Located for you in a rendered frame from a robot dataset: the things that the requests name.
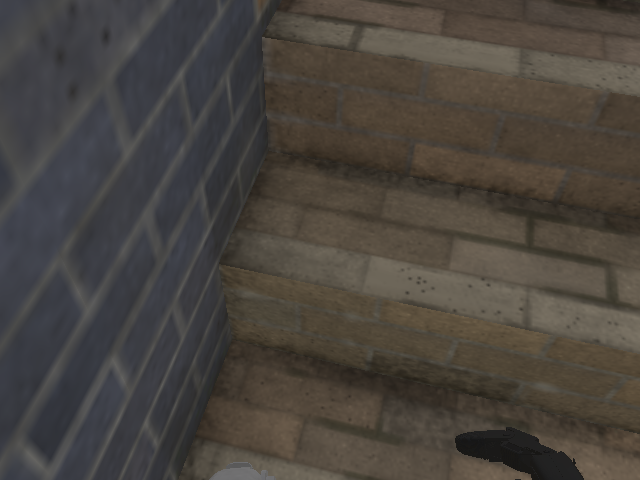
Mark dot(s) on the robot left shin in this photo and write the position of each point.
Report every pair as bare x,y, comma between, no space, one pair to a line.
238,465

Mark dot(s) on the right robot hand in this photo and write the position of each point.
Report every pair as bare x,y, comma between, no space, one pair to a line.
520,451

